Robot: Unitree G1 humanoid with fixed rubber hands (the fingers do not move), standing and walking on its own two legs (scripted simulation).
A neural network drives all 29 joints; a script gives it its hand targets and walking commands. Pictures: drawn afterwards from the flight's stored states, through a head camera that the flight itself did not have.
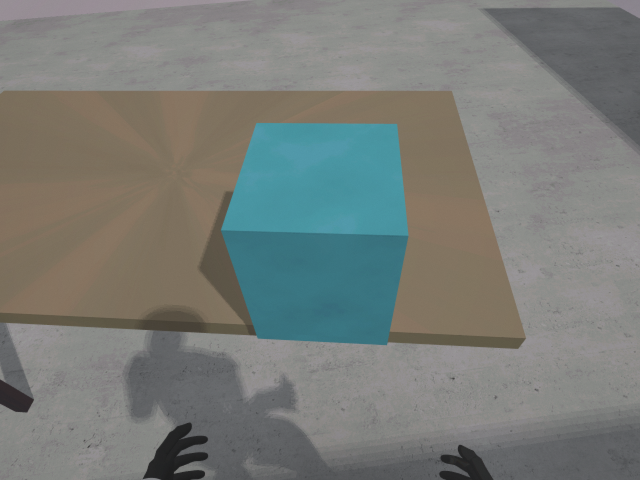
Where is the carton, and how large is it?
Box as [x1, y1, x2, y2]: [221, 123, 408, 344]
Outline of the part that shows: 256,123 221,231 257,337 275,339 386,344 408,235 396,124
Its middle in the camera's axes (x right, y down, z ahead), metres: +0.01 +0.00 +0.57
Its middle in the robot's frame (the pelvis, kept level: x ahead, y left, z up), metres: +0.45 +0.02 +0.04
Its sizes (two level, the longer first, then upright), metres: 0.210 0.200 0.250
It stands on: a table, 0.70 m high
